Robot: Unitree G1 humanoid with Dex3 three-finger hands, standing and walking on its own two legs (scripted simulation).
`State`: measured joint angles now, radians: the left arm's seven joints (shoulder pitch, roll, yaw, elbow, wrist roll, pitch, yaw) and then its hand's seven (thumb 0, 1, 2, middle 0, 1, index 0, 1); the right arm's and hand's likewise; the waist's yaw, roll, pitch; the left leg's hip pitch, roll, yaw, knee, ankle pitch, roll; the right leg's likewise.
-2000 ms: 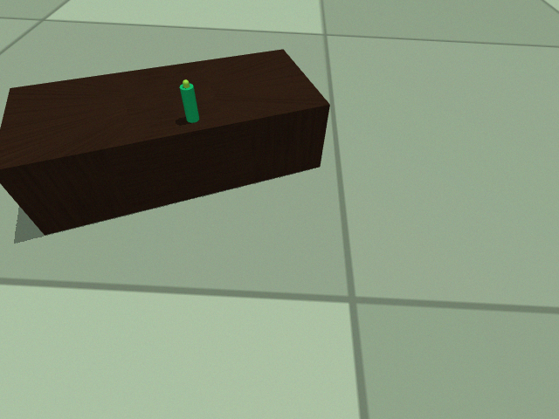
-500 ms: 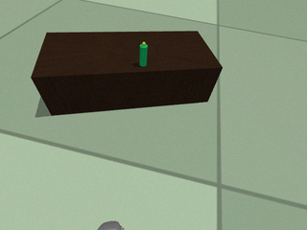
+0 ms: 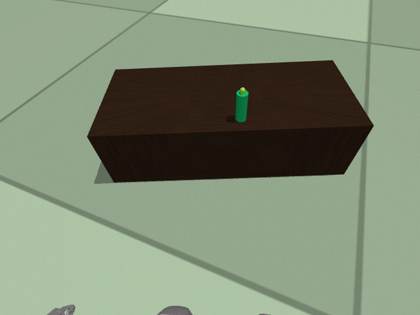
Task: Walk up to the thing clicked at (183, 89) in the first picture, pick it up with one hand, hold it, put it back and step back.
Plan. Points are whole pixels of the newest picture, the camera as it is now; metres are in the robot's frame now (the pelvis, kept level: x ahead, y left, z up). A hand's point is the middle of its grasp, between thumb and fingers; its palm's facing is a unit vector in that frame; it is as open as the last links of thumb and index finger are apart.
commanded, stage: walk up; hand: right
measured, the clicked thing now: (241, 104) +1.01 -0.10 -0.28
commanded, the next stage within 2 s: none
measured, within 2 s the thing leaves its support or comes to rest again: neither
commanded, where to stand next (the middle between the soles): +0.61 +0.09 m, yaw +2 degrees
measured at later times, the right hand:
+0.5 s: hand (297, 222) +0.34 -0.19 -0.11, palm faces -0.12 +0.92 -0.37, open 7.3 cm
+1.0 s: hand (297, 184) +0.47 -0.22 -0.14, palm faces -0.15 +0.93 -0.33, open 7.3 cm
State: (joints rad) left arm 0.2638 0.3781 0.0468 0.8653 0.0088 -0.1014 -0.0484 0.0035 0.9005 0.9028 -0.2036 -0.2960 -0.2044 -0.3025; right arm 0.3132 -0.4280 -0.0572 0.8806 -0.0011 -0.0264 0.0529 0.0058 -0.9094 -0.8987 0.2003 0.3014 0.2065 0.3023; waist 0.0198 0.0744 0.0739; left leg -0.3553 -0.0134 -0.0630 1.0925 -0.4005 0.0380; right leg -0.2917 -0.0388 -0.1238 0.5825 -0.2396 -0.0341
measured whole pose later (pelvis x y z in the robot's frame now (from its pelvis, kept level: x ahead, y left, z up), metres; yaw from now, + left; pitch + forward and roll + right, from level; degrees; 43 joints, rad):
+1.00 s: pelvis +0.38 +0.04 +0.01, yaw +5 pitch -3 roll +0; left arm 0.34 0.40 0.03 0.84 0.01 -0.09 -0.04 0.00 0.90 0.90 -0.21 -0.30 -0.21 -0.30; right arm 0.29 -0.43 -0.07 0.86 -0.02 -0.02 0.07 0.00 -0.91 -0.90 0.20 0.30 0.21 0.30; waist 0.02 0.06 0.07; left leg -0.48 0.07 0.00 0.86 -0.33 0.01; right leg -0.23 -0.04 -0.07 0.51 -0.24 -0.02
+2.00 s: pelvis +0.54 +0.10 +0.01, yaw +2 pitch -3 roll +1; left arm 0.06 0.35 0.00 1.10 -0.01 0.00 -0.02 0.00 0.90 0.90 -0.20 -0.30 -0.20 -0.30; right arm 0.12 -0.36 0.01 1.13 -0.01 -0.03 0.01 0.00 -0.91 -0.90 0.20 0.30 0.21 0.30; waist 0.00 -0.03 0.06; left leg -0.12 0.01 0.04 0.42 -0.25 0.00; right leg -0.23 -0.03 -0.03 0.42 -0.14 0.01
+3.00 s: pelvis +0.56 +0.09 +0.02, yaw +2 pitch -2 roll +0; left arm 0.07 0.34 0.01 1.15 0.00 0.00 -0.01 0.00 0.90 0.90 -0.20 -0.30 -0.20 -0.30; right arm 0.11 -0.35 -0.01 1.15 -0.01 -0.01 0.01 0.00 -0.91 -0.90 0.20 0.30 0.21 0.30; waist -0.01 -0.01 0.04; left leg -0.04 0.02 0.04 0.29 -0.22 -0.02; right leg -0.16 -0.02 -0.04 0.32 -0.12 0.00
